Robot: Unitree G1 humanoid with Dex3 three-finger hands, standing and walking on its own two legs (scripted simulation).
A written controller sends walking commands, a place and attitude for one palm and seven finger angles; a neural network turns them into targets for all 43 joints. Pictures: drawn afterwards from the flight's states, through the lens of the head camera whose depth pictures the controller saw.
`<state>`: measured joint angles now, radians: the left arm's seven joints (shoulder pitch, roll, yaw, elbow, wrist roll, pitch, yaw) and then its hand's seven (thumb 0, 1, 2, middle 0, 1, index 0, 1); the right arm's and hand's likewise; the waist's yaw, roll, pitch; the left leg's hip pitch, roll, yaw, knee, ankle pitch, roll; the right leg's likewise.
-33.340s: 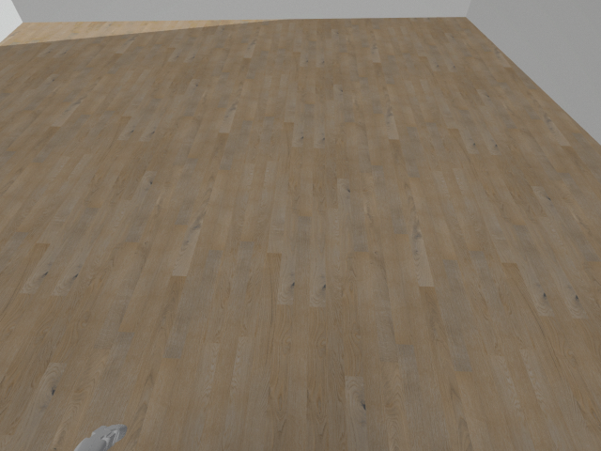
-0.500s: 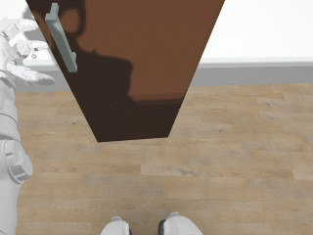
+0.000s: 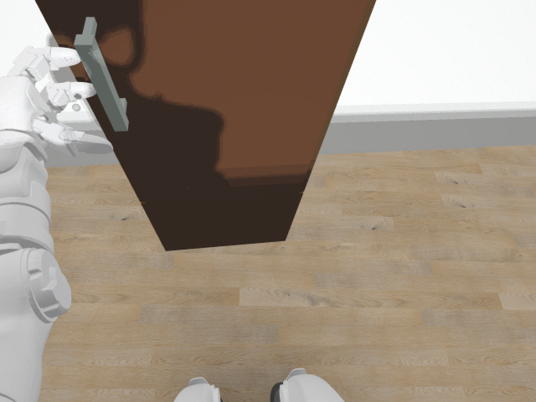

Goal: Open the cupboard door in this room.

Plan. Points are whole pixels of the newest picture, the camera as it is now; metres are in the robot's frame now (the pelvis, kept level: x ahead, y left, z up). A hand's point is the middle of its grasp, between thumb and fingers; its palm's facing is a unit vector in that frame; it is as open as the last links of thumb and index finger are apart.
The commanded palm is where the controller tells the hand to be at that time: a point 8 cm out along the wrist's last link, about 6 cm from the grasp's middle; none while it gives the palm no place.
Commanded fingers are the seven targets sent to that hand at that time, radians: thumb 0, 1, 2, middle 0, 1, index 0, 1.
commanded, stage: slide the fingers in behind the handle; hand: left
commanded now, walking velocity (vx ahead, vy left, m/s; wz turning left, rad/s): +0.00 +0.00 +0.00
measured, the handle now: (107, 79) +0.57 +0.19 +0.10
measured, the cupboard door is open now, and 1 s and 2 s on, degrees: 0 0 1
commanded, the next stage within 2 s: close the thumb around the handle in 1.10 s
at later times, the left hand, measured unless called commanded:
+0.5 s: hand (106, 103) +0.52 +0.19 +0.10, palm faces +0.03 -1.00 +0.01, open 13.9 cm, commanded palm +0.49 +0.23 +0.10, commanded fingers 0.00 -0.50 0.30 -0.30 -1.20 -0.30 -1.20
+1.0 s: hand (122, 105) +0.51 +0.17 +0.10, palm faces +0.04 -1.00 +0.00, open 14.0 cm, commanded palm +0.49 +0.22 +0.10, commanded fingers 0.00 -0.50 0.30 -0.30 -1.20 -0.30 -1.20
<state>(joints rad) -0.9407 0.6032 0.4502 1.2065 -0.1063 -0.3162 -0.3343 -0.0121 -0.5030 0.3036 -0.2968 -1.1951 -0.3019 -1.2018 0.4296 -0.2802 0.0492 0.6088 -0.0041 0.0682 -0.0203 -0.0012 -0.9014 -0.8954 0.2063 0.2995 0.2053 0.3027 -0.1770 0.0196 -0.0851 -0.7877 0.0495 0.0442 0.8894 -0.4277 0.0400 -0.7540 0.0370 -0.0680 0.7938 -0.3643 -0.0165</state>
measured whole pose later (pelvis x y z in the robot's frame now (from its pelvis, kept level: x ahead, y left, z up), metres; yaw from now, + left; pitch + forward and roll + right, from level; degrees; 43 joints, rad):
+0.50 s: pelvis +0.00 +0.00 +0.00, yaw +0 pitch +19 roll -3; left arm -0.96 0.51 0.40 1.18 -0.09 -0.33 -0.22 -0.01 -0.50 0.30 -0.30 -1.20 -0.31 -1.22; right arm 0.44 -0.27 0.04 0.62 -0.02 0.05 0.00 0.00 -0.90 -0.90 0.21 0.30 0.20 0.30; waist -0.17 0.03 -0.09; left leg -0.79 0.04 0.05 0.89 -0.43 0.04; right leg -0.76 0.03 -0.06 0.81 -0.38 -0.02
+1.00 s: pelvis +0.00 -0.01 +0.00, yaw +1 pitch +18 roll -2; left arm -0.98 0.49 0.39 1.23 -0.08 -0.35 -0.20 -0.01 -0.50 0.30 -0.29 -1.20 -0.30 -1.20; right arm 0.43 -0.28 0.03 0.63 -0.01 0.03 0.00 0.00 -0.90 -0.90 0.21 0.30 0.20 0.30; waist -0.17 0.03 -0.08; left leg -0.78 0.04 0.04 0.88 -0.42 0.03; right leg -0.76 0.03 -0.07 0.81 -0.37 -0.03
